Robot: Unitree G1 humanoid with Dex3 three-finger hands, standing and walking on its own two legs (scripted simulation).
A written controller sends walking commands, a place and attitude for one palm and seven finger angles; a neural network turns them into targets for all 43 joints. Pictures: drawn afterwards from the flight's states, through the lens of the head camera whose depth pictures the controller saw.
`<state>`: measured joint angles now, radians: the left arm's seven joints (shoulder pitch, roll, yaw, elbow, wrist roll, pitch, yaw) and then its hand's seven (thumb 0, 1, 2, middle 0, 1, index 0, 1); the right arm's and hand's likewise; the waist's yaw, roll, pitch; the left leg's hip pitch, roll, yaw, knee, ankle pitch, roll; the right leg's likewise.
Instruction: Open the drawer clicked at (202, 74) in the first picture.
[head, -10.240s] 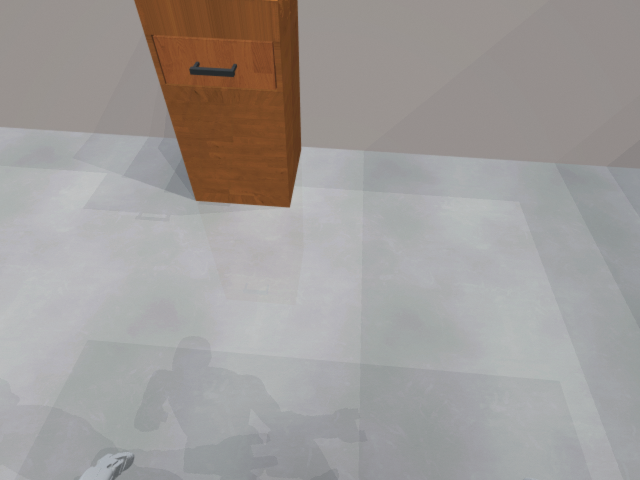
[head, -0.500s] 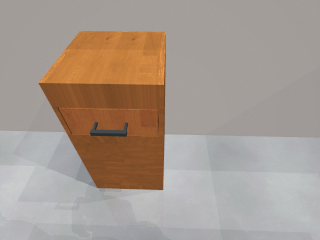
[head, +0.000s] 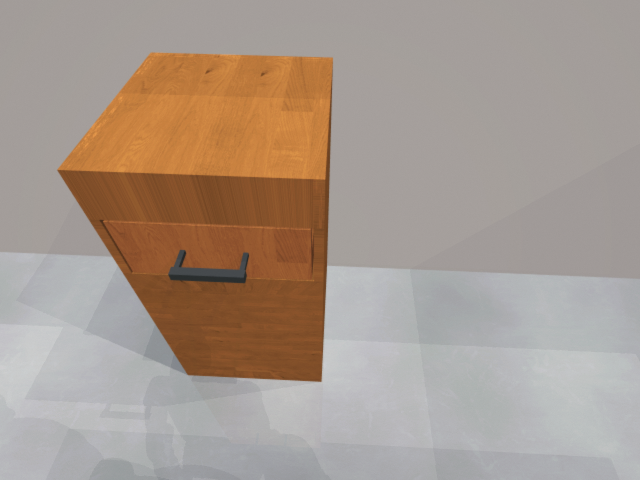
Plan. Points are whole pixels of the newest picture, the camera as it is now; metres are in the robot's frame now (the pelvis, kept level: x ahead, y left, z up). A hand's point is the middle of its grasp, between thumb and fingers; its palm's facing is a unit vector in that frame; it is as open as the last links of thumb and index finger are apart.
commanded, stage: come to a stop and stand still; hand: left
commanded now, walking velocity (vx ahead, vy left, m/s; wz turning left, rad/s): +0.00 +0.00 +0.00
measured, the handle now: (210, 266) +0.51 +0.24 -0.13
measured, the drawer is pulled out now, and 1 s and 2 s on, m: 0.00 0.00 0.00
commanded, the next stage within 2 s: look again from close up in 0.74 s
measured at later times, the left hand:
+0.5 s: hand out of the picture +0.04 +0.17 -0.17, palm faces +0.03 -0.98 -0.21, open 7.4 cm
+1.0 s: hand out of the picture +0.03 +0.15 -0.17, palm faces +0.05 -0.98 -0.19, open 7.4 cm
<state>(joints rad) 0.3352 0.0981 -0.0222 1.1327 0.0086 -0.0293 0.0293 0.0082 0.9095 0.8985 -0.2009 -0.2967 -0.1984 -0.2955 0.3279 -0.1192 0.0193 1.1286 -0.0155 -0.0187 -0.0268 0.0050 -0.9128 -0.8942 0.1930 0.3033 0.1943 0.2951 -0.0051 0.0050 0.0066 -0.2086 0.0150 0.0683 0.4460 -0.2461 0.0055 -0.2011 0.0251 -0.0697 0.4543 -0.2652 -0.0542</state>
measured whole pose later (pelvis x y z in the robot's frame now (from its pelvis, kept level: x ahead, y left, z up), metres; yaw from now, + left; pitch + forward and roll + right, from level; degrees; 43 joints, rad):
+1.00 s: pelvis +0.05 -0.01 +0.00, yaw +0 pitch +0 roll +1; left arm 0.32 0.11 0.00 1.14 0.01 -0.03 0.04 0.00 0.91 0.90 -0.20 -0.30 -0.20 -0.30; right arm 0.29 -0.13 0.02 1.17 -0.02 -0.02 -0.05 0.01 -0.92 -0.89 0.19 0.30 0.19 0.30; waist 0.00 0.01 0.01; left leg -0.09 0.02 0.07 0.41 -0.31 -0.02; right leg -0.10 0.03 -0.07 0.43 -0.34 -0.07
